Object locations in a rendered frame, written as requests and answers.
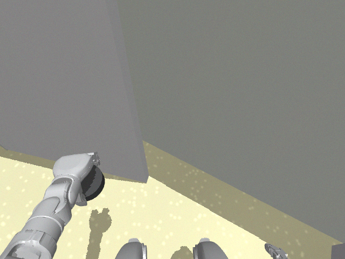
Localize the tin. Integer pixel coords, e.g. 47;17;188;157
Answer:
81;165;105;201

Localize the right robot hand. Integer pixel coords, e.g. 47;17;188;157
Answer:
265;243;288;259

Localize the left robot arm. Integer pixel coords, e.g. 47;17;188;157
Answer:
0;174;81;259

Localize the left robot hand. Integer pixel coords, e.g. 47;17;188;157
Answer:
53;152;100;206

